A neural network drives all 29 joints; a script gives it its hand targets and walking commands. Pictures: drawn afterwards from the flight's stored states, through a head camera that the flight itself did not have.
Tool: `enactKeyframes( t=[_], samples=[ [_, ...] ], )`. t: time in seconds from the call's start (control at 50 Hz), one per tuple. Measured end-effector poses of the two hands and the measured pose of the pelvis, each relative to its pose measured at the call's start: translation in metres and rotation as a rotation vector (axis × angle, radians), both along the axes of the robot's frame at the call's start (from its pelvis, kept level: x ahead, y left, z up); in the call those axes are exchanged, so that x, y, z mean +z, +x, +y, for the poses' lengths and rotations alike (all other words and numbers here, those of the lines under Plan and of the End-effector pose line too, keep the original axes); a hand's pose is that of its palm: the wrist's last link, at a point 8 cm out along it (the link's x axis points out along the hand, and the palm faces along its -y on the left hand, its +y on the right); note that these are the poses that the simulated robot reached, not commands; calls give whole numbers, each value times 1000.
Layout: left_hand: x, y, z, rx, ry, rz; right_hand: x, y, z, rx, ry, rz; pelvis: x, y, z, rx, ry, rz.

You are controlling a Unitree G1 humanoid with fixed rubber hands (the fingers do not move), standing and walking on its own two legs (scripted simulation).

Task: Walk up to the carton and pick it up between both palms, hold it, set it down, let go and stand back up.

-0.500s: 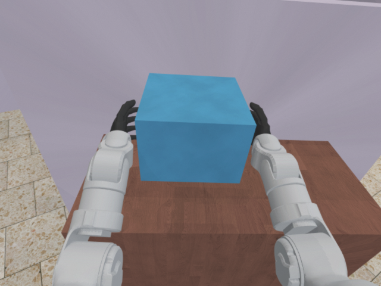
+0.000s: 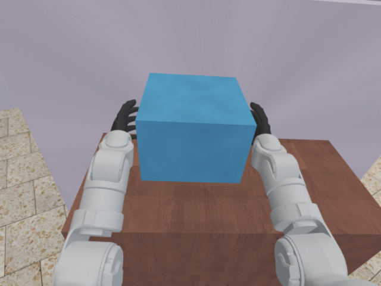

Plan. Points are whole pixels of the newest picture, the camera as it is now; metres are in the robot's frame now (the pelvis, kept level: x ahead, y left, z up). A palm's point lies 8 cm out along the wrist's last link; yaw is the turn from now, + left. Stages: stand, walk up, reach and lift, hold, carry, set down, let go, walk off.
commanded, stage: set down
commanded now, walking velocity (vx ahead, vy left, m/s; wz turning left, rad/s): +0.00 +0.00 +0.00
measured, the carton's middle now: (192, 124) +0.41 +0.01 +0.18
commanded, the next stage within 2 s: none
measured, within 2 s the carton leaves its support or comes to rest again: neither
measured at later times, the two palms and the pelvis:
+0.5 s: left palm (128, 142) +0.37 +0.14 +0.16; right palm (261, 149) +0.37 -0.15 +0.15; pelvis +0.00 +0.00 +0.00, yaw +0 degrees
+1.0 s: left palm (136, 148) +0.39 +0.13 +0.12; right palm (260, 155) +0.39 -0.16 +0.11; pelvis +0.02 -0.01 +0.00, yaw +0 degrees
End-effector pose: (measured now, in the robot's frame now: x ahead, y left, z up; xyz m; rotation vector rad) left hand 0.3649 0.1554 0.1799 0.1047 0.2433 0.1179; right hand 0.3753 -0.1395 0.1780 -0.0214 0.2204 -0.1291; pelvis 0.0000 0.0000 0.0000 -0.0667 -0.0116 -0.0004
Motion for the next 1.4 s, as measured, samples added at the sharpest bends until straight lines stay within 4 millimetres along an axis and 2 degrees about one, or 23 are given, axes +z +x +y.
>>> enactKeyframes(
  t=[0.16, 0.26, 0.44, 0.78, 0.92, 1.1, 1.32, 1.4],
  samples=[
    [-4, -2, -2, -1, -3, 11, -10, -4, -2, -3, 6, 11, 0, -1, 0, 0, 0, -1],
    [-3, -3, -5, -9, -3, -26, -9, -7, -5, -11, 9, -28, 0, -2, -1, 0, 1, -3],
    [-23, 3, -10, -18, -3, -13, -29, -3, -10, -20, 4, -17, 0, -1, -3, 0, 4, -1],
    [-38, 22, -18, -25, 0, -19, -47, 12, -18, -28, 10, -26, 3, 12, -6, 1, 9, 24],
    [-53, 28, -21, -28, -2, 11, -60, 17, -21, -30, 8, 4, 3, 16, -6, 1, 9, 34],
    [-70, 28, -25, -23, -24, 13, -76, 17, -25, -33, 11, 5, 4, 21, -6, 1, 9, 42],
    [-80, 25, -32, -22, -35, 6, -82, 14, -32, -33, 5, -2, 3, 21, -8, 1, 11, 42],
    [-90, 23, -37, -25, -35, 30, -92, 12, -37, -33, 1, 23, 3, 21, -9, 1, 13, 42]
  ],
)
